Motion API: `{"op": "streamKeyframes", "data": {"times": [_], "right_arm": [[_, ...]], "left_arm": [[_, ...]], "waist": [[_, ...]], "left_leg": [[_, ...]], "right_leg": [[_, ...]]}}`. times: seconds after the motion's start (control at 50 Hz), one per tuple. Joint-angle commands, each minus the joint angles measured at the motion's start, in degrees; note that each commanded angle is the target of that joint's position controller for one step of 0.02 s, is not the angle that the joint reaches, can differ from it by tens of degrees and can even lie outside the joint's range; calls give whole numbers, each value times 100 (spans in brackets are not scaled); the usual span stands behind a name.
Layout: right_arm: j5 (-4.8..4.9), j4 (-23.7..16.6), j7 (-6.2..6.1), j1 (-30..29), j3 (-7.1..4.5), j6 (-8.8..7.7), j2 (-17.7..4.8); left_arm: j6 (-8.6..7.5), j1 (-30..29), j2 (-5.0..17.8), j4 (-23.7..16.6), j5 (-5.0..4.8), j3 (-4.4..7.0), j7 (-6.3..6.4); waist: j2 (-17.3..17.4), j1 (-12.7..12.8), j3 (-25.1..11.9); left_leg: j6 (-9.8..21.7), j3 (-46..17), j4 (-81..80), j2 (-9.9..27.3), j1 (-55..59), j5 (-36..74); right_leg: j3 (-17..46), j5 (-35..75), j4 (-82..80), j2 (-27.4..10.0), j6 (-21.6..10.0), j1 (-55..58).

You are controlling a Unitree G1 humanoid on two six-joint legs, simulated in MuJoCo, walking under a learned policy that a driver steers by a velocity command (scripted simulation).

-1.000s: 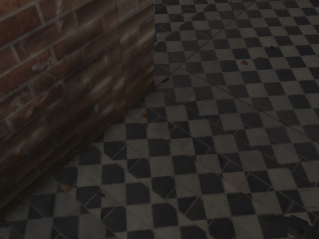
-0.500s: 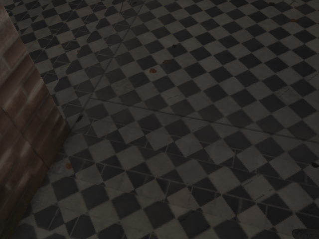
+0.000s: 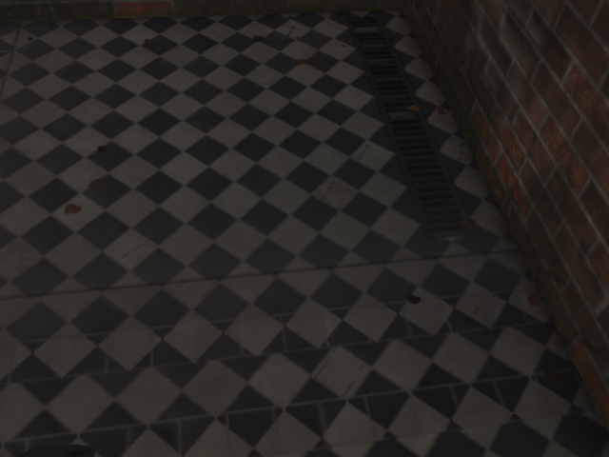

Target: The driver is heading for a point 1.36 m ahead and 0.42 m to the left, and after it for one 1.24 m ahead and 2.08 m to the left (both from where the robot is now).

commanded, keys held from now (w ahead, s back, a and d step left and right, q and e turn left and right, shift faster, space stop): shift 0.02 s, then q+shift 0.62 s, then shift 0.24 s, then e+shift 0.12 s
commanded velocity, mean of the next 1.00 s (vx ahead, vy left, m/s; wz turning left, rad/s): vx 0.00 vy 0.00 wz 0.48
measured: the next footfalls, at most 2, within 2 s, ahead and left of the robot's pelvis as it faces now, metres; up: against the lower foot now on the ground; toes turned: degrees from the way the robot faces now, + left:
right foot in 0.20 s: +0.02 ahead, -0.13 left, +0.00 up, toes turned +10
left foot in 0.56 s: +0.02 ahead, +0.15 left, +0.00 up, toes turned +26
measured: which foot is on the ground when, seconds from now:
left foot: down 0.00-0.22, up 0.24-0.54, down 0.56-1.00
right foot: up 0.00-0.18, down 0.20-0.56, up 0.58-1.00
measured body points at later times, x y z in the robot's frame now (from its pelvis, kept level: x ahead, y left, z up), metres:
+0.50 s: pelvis +0.00 +0.01 +0.00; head +0.05 +0.03 +0.44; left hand +0.06 +0.32 -0.10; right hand +0.23 -0.22 -0.10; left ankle -0.02 +0.13 -0.71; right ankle -0.02 -0.14 -0.74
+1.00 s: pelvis +0.02 +0.05 +0.00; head +0.03 +0.07 +0.45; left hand -0.03 +0.35 -0.11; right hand +0.31 -0.07 -0.08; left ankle -0.02 +0.13 -0.74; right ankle +0.11 -0.08 -0.72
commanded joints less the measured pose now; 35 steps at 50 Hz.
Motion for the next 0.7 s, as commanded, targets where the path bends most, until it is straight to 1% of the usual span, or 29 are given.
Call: {"op": "streamKeyframes", "data": {"times": [0.02, 0.04, 0.06, 0.08, 0.1, 0.12, 0.14, 0.18, 0.2, 0.22, 0.24, 0.26, 0.28, 0.3, 0.32, 0.34, 0.4, 0.44, 0.48, 0.52, 0.54, 0.56, 0.58, 0.6, 0.62, 0.64, 0.66, 0.68, 0.7], "right_arm": [[79, -447, -95, -533, -62, -48, -677], [59, -385, -89, -469, 13, -29, -485], [73, -342, -69, -473, 40, 6, -443], [101, -313, -58, -312, -31, 66, -660], [119, -302, -49, -80, -146, 116, -1012], [149, -325, -42, 34, -218, 139, -1224], [210, -372, -36, 3, -256, 145, -1306], [350, -475, -51, -197, -278, 140, -1232], [363, -519, -71, -241, -246, 122, -1064], [331, -650, -65, -361, -181, 79, -761], [327, -791, -30, -374, -152, 34, -577], [271, -685, -4, -171, -257, 27, -861], [285, -605, 21, -48, -368, 72, -1044], [287, -537, 3, 99, -392, 175, -954], [261, -568, 7, 87, -350, 263, -796], [242, -660, 30, -78, -302, 306, -650], [268, -1044, 191, -456, -200, 313, -467], [259, -1238, 293, -550, -176, 316, -463], [252, -1340, 350, -444, -238, 370, -614], [259, -1392, 361, -215, -328, 466, -731], [258, -1336, 319, 106, -404, 490, -802], [227, -1225, 202, 668, -562, 479, -1129], [214, -1307, 56, 927, -767, 432, -2048], [-43, -1537, 135, 792, -691, 232, -2056], [-8, -1504, 145, 634, -610, 95, -1734], [106, -1449, 83, 425, -555, 32, -1527], [158, -1505, 14, -1, -490, 82, -1382], [186, -1590, -58, -356, -422, 146, -1250], [128, -1644, -110, -468, -375, 190, -1202]], "left_arm": [[-24, 256, 386, -202, -27, 147, 3], [-49, 161, 124, -214, 7, 41, -14], [-75, 91, -101, -224, 62, -51, -33], [-102, -103, -142, -247, 58, -67, -31], [-117, -162, 51, -222, -18, 8, -5], [-130, -66, 227, -153, -87, 76, 23], [-145, 85, 293, -71, -125, 112, 44], [-182, 470, 358, 124, -113, 157, 75], [-189, 667, 489, 173, -74, 203, 104], [-158, 871, 781, 195, 40, 286, 149], [-110, 762, 1043, 260, 164, 387, 97], [-147, 370, 680, 58, 269, 296, 93], [-185, 149, 398, -33, 261, 201, 114], [-217, -131, 310, -73, 176, 174, 139], [-257, -269, 317, -44, 55, 183, 138], [-279, -180, 373, 14, 24, 204, 152], [-222, 71, 526, 136, 62, 283, 172], [-196, 55, 697, 149, 41, 347, 142], [-221, 10, 843, 167, -49, 410, 53], [-299, -87, 839, 179, -180, 433, -47], [-336, -110, 748, 213, -228, 421, -85], [-388, 195, 562, 328, -199, 380, -144], [-419, 106, 68, 4, 142, 209, -159], [-438, -270, 163, -192, 180, 184, -103], [-436, -543, 427, -210, 52, 230, -58], [-446, -617, 468, -221, 4, 245, -20], [-429, -513, 576, -83, 110, 288, 56], [-390, -314, 679, -11, 144, 339, 93], [-358, -153, 656, 86, 138, 340, 75]], "waist": [[940, 309, -326], [1014, 288, -409], [1188, 291, -434], [1414, 131, -356], [1519, -6, -323], [1514, -25, -372], [1472, 59, -397], [1365, 273, -506], [1177, 328, -719], [384, 364, -871], [-1130, 274, -620], [-1103, 279, -623], [-738, 189, -565], [-511, 29, -485], [-484, 26, -289], [-517, 132, -213], [-591, 382, -288], [-619, 439, -399], [-645, 387, -470], [-643, 228, -510], [-502, 36, -597], [119, -193, -837], [2082, -57, -919], [1861, -232, -1697], [1144, -285, -1426], [950, -110, -978], [650, 59, -731], [713, 247, -669], [809, 309, -745]], "left_leg": [[1086, -1343, -1049, 1243, 582, 1131], [1001, -1168, -1025, 1054, 623, 1107], [913, -1025, -992, 882, 630, 1153], [926, -1100, -928, 819, 659, 1330], [993, -1344, -826, 887, 800, 1537], [1054, -1624, -765, 993, 954, 1706], [1066, -1856, -728, 1025, 1012, 1814], [901, -2080, -606, 950, 730, 1965], [668, -1986, -424, 816, 213, 1656], [341, -1466, 292, 484, -601, 882], [-18, -393, 1021, -240, -1522, -836], [-269, -195, 2367, -68, -1739, -2140], [-373, -215, 3243, 75, -1816, -2146], [-475, -172, 3577, 165, -1869, -1883], [-579, -127, 3504, 293, -2104, -1503], [-660, -22, 3419, 373, -2192, -1244], [-741, 301, 2668, 482, -2015, -858], [-626, 499, 2054, 481, -1546, -751], [-459, 761, 1583, 367, -1041, -652], [-228, 928, 946, 235, -503, -351], [-48, 978, 407, 74, 137, 64], [284, 538, -186, 24, 1305, 1115], [1146, -1977, -285, 1573, 2608, 4176], [2306, -3452, -611, 2370, 2460, 3692], [2155, -2993, -834, 2189, 2187, 2738], [1800, -2587, -921, 1812, 1823, 1897], [1470, -2193, -925, 1580, 1482, 1682], [1312, -1867, -914, 1428, 1057, 1799], [1274, -1650, -897, 1307, 762, 2084]], "right_leg": [[-54, 181, 399, -330, 208, -163], [-213, 231, -348, -521, 242, 142], [-544, 206, -1194, -692, 285, 495], [-775, 50, -1808, -634, 313, 707], [-891, 26, -2159, -484, 331, 751], [-888, 255, -2507, -399, 308, 819], [-856, 620, -3002, -345, 234, 963], [-776, 1481, -3973, -402, -23, 1689], [-642, 1861, -3960, -737, -170, 2383], [-87, 2739, -3798, -1540, -555, 2954], [751, 3808, -3948, -2411, -1213, 2820], [976, 4634, -3990, -2988, -1663, 2739], [670, 4931, -3962, -2935, -1669, 2592], [201, 4836, -3871, -2652, -1474, 2518], [-150, 4764, -3853, -2492, -1329, 2536], [-381, 4845, -3863, -2412, -1305, 2555], [-828, 4604, -3852, -2362, -1373, 2675], [-1055, 4549, -3786, -2455, -1345, 2567], [-1269, 4542, -3603, -2542, -1253, 2402], [-1487, 4367, -3172, -2593, -1030, 2233], [-1772, 4301, -2596, -2464, -785, 1933], [-2083, 3763, -1481, -2093, -372, 1193], [-2194, -507, 464, -1227, 229, -873], [-844, -1447, 1529, -674, 289, -1482], [-471, -1141, 1625, -855, 194, -1544], [-419, -623, 1308, -941, 65, -1553], [-429, -203, 986, -1065, 81, -1456], [-484, 140, 735, -1091, 122, -1102], [-612, 391, 780, -992, 181, -721]]}}
Velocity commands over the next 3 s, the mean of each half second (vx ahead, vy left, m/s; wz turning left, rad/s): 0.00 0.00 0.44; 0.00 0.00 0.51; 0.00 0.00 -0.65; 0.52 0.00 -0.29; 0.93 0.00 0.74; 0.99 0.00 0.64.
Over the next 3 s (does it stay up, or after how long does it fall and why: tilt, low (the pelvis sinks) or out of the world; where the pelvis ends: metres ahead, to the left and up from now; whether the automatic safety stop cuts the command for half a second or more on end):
stays up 0.95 0.16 0.00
